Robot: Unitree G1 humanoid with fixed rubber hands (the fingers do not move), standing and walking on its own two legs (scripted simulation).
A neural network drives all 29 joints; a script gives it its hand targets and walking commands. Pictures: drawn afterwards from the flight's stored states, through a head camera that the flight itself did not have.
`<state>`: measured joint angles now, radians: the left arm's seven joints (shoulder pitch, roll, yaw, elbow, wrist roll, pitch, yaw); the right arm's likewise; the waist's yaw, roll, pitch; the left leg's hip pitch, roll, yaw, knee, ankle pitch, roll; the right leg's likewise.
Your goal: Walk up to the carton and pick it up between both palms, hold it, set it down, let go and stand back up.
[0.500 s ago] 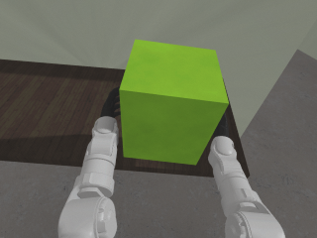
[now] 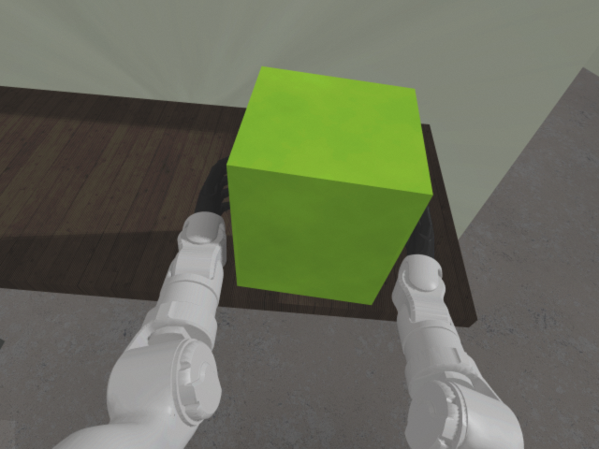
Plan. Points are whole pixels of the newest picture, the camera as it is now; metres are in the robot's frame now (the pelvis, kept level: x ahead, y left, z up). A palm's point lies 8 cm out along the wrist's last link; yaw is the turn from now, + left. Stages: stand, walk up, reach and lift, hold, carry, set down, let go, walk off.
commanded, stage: set down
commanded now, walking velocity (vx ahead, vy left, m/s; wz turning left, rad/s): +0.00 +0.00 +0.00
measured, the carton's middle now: (320, 193) +0.44 -0.04 +0.08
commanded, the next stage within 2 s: none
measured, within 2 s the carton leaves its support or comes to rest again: rests again in 1.18 s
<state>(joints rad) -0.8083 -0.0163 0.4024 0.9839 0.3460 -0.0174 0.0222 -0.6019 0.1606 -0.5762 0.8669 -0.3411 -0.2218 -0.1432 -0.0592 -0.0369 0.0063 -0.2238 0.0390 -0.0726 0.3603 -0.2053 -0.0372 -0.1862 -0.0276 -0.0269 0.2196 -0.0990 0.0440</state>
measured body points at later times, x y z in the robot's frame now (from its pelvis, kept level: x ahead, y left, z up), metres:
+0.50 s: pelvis +0.02 +0.00 +0.00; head +0.10 +0.02 +0.44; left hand +0.46 +0.11 +0.02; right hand +0.38 -0.18 +0.01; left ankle -0.01 +0.14 -0.75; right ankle +0.00 -0.15 -0.75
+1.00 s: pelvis +0.00 +0.00 -0.01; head +0.14 +0.02 +0.42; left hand +0.46 +0.10 -0.03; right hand +0.37 -0.19 -0.04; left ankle -0.01 +0.13 -0.75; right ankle +0.00 -0.15 -0.75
